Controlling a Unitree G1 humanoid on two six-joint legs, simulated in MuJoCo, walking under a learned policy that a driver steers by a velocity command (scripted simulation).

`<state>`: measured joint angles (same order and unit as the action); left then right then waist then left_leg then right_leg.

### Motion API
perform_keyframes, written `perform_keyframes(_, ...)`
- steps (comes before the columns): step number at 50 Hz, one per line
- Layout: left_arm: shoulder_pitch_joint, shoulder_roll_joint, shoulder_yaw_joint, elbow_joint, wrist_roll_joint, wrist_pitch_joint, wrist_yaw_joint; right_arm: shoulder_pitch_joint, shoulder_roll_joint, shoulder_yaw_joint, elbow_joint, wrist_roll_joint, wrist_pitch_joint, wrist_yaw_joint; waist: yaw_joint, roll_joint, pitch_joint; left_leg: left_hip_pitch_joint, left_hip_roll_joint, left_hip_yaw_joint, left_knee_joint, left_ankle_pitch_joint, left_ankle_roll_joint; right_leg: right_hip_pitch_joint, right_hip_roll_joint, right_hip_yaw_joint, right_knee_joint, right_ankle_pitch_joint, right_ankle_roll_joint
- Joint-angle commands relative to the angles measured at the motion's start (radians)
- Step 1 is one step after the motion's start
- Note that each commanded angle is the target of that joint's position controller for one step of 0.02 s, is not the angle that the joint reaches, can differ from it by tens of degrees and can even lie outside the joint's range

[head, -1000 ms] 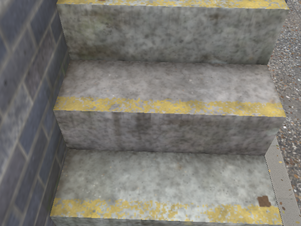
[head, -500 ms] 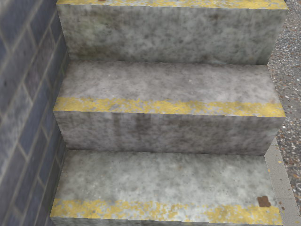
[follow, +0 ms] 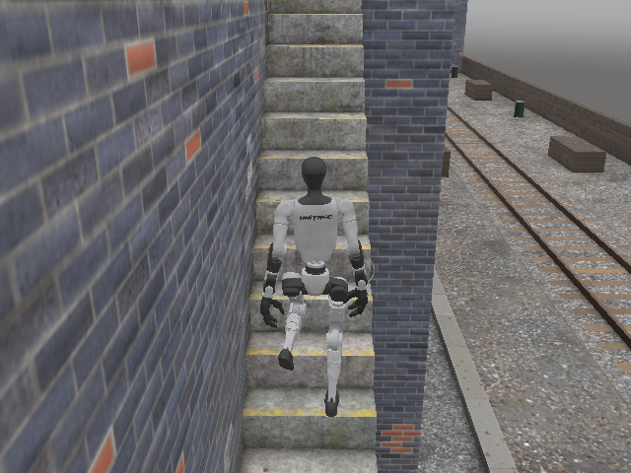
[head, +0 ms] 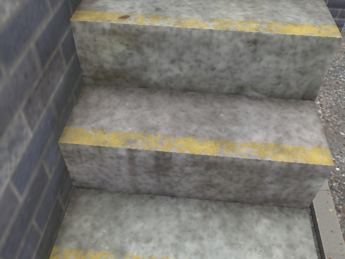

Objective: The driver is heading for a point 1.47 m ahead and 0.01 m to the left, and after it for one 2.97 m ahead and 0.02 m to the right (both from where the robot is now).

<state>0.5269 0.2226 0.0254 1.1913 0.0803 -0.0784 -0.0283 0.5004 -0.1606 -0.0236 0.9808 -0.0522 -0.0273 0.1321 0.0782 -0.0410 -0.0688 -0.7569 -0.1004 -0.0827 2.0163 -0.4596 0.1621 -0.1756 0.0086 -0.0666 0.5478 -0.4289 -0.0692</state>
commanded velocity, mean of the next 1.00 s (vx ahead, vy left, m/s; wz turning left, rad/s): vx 0.47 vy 0.00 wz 0.00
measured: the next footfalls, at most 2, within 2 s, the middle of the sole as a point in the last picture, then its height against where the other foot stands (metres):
left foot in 0.22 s outside the picture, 0.20 m higher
right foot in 0.76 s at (225, 241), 0.21 m higher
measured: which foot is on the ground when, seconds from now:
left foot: up 0.00-0.20, down 0.22-0.78, up 0.80-1.00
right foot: down 0.00-0.26, up 0.28-0.74, down 0.76-1.00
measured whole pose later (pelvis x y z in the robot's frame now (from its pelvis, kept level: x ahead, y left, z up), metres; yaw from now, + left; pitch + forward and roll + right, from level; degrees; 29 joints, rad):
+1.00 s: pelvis +0.39 +0.00 +0.39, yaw -1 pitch +6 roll -1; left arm 0.29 0.20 0.02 1.11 0.05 -0.05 -0.05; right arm 0.23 -0.26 -0.04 0.93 -0.06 -0.05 0.14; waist 0.01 0.03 -0.13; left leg -1.13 -0.10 -0.26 2.11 -0.02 0.24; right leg -0.47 0.04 -0.12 0.72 -0.36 -0.08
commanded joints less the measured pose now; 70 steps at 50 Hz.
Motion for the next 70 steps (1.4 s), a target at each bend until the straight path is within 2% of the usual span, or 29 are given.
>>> perform_keyframes(1, 0.235, 0.014, -0.028, 0.099, 0.057, 0.042, -0.039, -0.330, -0.025, 0.000, -0.243, 0.021, -0.030, -0.003, -0.010, 0.038, 0.158, -0.897, 0.000, -0.089, 0.602, -0.104, 0.147, 0.360, -0.446, 0.365, -0.160, 0.919, -0.243)
perform_keyframes(5, -0.129, 0.063, -0.049, -0.078, 0.066, -0.002, -0.036, -0.373, -0.012, 0.020, -0.417, 0.048, 0.008, -0.013, -0.248, 0.002, 0.153, -0.117, 0.123, 0.247, -0.158, 0.158, 0.100, -0.542, -0.197, 0.007, -0.543, 0.549, -0.125)
perform_keyframes(7, 0.019, 0.239, -0.025, -0.013, 0.007, 0.016, -0.063, -0.457, 0.020, 0.063, -0.484, 0.082, 0.086, 0.033, -0.291, -0.176, 0.100, 0.000, -0.006, 0.364, -0.340, -0.019, -0.051, -0.496, -0.328, 0.128, -0.536, 1.771, -0.317)
perform_keyframes(12, 0.145, 0.221, 0.033, 0.017, -0.022, 0.033, -0.105, -0.088, -0.121, 0.001, -0.341, -0.008, 0.150, 0.000, -0.288, -0.150, -0.125, 0.121, -0.099, 0.206, -0.972, 0.169, -0.002, 0.104, -0.324, 0.051, 0.094, 2.242, -0.310)
perform_keyframes(13, 0.077, 0.204, 0.052, -0.148, -0.154, -0.032, -0.032, 0.063, -0.226, -0.015, -0.107, 0.042, 0.069, -0.173, -0.225, 0.134, -0.348, 0.499, 0.133, -0.353, -1.287, -0.418, 0.043, 0.029, -0.109, -0.014, 0.431, 1.557, -0.140)
perform_keyframes(14, -0.038, 0.100, 0.043, -0.162, -0.104, -0.047, -0.031, -0.018, -0.246, -0.031, -0.049, 0.063, 0.077, -0.253, -0.167, 0.393, -0.226, 0.353, 0.226, -0.767, -1.685, -0.710, 0.143, -0.228, 0.087, 0.092, 0.877, 0.526, -0.094)
perform_keyframes(15, -0.225, -0.028, 0.012, -0.136, -0.092, 0.057, -0.067, 0.066, -0.128, 0.009, -0.112, -0.018, 0.057, -0.081, -0.316, 0.346, 0.196, 0.085, 0.244, -0.656, -1.534, -0.575, 0.158, -0.726, 0.049, 0.375, 1.351, 0.611, -0.151)
perform_keyframes(17, -0.259, -0.010, 0.013, -0.205, -0.072, 0.091, -0.014, -0.087, 0.042, 0.052, -0.011, 0.012, -0.011, 0.019, -0.147, 0.020, 0.120, 0.174, 0.173, -0.436, -1.449, -0.299, 0.161, -0.962, 0.060, 0.449, 1.417, 0.526, -0.189)
perform_keyframes(22, -0.286, 0.047, 0.006, -0.332, -0.067, 0.079, 0.053, -0.374, 0.014, 0.047, -0.038, 0.045, -0.087, 0.030, 0.052, 0.049, -0.024, 0.028, 0.127, -0.124, -1.643, 0.079, 0.063, -0.845, -0.051, 0.139, 1.239, 0.340, -0.056)
perform_keyframes(26, -0.475, 0.023, -0.013, -0.356, -0.033, 0.065, 0.066, 0.209, 0.053, 0.076, 0.207, -0.016, -0.099, 0.015, -0.128, 0.135, 0.066, 0.529, 0.251, -0.398, -1.595, 0.037, 0.092, -1.433, -0.013, 0.229, 1.816, 0.217, -0.127)
perform_keyframes(31, -0.759, 0.018, -0.037, -0.521, -0.077, 0.050, 0.060, 0.171, 0.034, 0.073, 0.224, -0.062, -0.088, 0.023, -0.122, 0.039, 0.046, 0.563, 0.245, -0.262, -1.711, 0.155, 0.072, -1.442, -0.139, 0.090, 1.433, 0.156, -0.168)
perform_keyframes(34, -1.037, -0.072, -0.083, -0.618, -0.076, 0.114, 0.024, 0.221, -0.048, 0.042, 0.209, 0.000, -0.067, 0.047, -0.160, 0.137, 0.055, 0.176, 0.309, -0.192, -2.032, 0.364, 0.137, -0.919, -0.093, -0.109, 1.115, -0.192, -0.094)
perform_keyframes(36, -0.880, -0.035, -0.075, -0.575, -0.058, 0.127, -0.017, 0.174, -0.156, 0.023, 0.179, 0.015, -0.105, 0.057, -0.044, 0.200, -0.058, 0.333, 0.329, -0.103, -1.863, 1.898, 0.122, -0.672, 0.016, -0.216, 1.014, 0.033, -0.100)
perform_keyframes(39, -0.494, 0.075, -0.048, -0.427, -0.064, 0.120, -0.018, 0.142, -0.261, -0.013, 0.207, -0.006, -0.123, 0.097, 0.045, 0.214, -0.279, 0.651, 0.343, -0.063, -1.470, 2.466, 0.067, -0.333, 0.078, -0.070, 0.532, 0.149, -0.127)
perform_keyframes(40, -0.293, 0.108, -0.034, -0.340, -0.105, 0.121, -0.001, 0.243, -0.181, 0.002, 0.228, -0.064, -0.117, 0.123, 0.046, 0.053, -0.397, 0.349, 0.306, -0.096, -1.297, 2.182, 0.052, 0.041, -0.006, 0.241, 0.473, 0.340, -0.224)
perform_keyframes(41, -0.070, 0.068, 0.007, -0.307, -0.021, 0.086, 0.013, -0.060, -0.100, -0.025, 0.077, 0.109, -0.153, -0.102, 0.219, -0.224, -0.347, 0.136, 0.132, 0.053, -0.757, 1.329, -0.043, 0.204, -0.174, 0.487, 0.315, -0.115, -0.311)
perform_keyframes(43, -0.181, 0.090, 0.032, -0.193, -0.033, 0.055, 0.028, -0.326, -0.025, -0.015, -0.118, 0.013, -0.112, -0.191, 0.087, -0.021, -0.115, -0.190, 0.032, -0.128, 0.135, 0.413, -0.026, -0.075, -0.256, 0.719, -0.054, -0.230, -0.247)
perform_keyframes(44, -0.143, 0.086, 0.008, -0.201, -0.027, 0.072, 0.002, -0.111, -0.092, -0.024, 0.068, 0.018, -0.049, -0.026, 0.104, 0.067, 0.124, -0.413, -0.066, -0.330, 0.234, 0.560, 0.035, -0.224, -0.234, 0.850, -0.136, -0.105, -0.251)
perform_keyframes(45, -0.237, 0.056, 0.006, -0.191, -0.065, 0.062, -0.033, -0.049, -0.098, -0.036, 0.047, 0.019, -0.028, 0.011, 0.003, 0.081, 0.134, -0.488, -0.081, -0.338, 0.241, 0.500, 0.061, -0.217, -0.244, 0.666, -0.101, 0.146, -0.222)
perform_keyframes(48, -0.367, -0.077, -0.028, -0.135, -0.054, 0.004, -0.043, -0.062, 0.049, 0.027, -0.031, -0.043, -0.006, 0.030, -0.190, 0.090, 0.037, -0.562, 0.020, -0.142, 0.138, 0.416, 0.094, -0.197, -0.183, 0.254, -0.147, 0.304, -0.140)
perform_keyframes(54, -0.052, -0.018, -0.044, -0.023, 0.082, -0.005, -0.028, -0.381, 0.026, 0.076, -0.228, 0.049, -0.017, -0.004, -0.121, 0.076, 0.080, -0.749, 0.072, 0.001, 0.158, 0.398, 0.116, -0.119, -0.191, 0.096, -0.286, 0.284, -0.065)
perform_keyframes(58, -0.030, 0.071, -0.049, -0.010, 0.030, 0.036, -0.076, -0.671, -0.020, 0.097, -0.437, 0.069, 0.068, -0.015, -0.154, -0.107, 0.048, -0.323, 0.122, 0.196, -0.291, 0.246, 0.087, -0.392, -0.257, 0.093, -0.537, 0.967, -0.185)
perform_keyframes(60, -0.067, 0.231, -0.022, -0.024, -0.028, -0.035, -0.090, -0.434, -0.040, 0.075, -0.408, 0.033, 0.101, -0.010, -0.311, -0.165, -0.072, -0.145, 0.054, 0.224, -0.450, 0.275, -0.022, -0.148, -0.344, 0.051, -0.337, 2.114, -0.272)
perform_keyframes(63, 0.017, 0.226, 0.013, -0.015, -0.058, -0.013, -0.103, -0.293, -0.123, 0.019, -0.367, -0.010, 0.138, -0.009, -0.275, -0.240, -0.172, -0.043, -0.084, 0.308, -0.914, 0.130, -0.043, 0.247, -0.345, 0.048, -0.054, 2.393, -0.306)
perform_keyframes(64, 0.080, 0.179, 0.009, -0.004, -0.004, 0.006, -0.118, -0.106, -0.184, -0.007, -0.280, -0.029, 0.154, -0.011, -0.280, -0.121, -0.297, 0.258, -0.044, 0.087, -0.971, 0.287, 0.058, 0.033, -0.279, 0.074, 0.197, 2.214, -0.269)
perform_keyframes(65, 0.058, 0.156, 0.046, -0.134, -0.146, -0.056, -0.043, 0.072, -0.222, -0.018, -0.077, 0.045, 0.064, -0.172, -0.235, 0.115, -0.445, 0.552, 0.192, -0.432, -1.372, -0.174, 0.097, 0.014, -0.049, -0.012, 0.509, 1.276, -0.101)
perform_keyframes(66, -0.021, 0.071, 0.045, -0.151, -0.090, -0.061, -0.038, -0.044, -0.224, -0.032, -0.027, 0.062, 0.064, -0.243, -0.149, 0.298, -0.293, 0.413, 0.256, -0.745, -1.659, -0.470, 0.186, -0.228, 0.110, 0.097, 0.973, 0.420, -0.050)
perform_keyframes(67, -0.159, -0.073, -0.010, -0.099, -0.086, 0.025, -0.073, 0.007, -0.103, 0.002, -0.084, -0.008, 0.037, -0.083, -0.281, 0.329, 0.107, 0.257, 0.268, -0.622, -1.498, -0.439, 0.160, -0.807, 0.040, 0.382, 1.304, 0.593, -0.123)
perform_keyframes(70, -0.254, -0.066, -0.006, -0.246, -0.063, 0.065, -0.001, -0.081, 0.090, 0.057, 0.047, 0.025, -0.040, 0.000, -0.094, -0.010, 0.027, 0.378, 0.207, -0.443, -1.475, -0.005, 0.137, -1.035, 0.062, 0.423, 1.374, 0.511, -0.183)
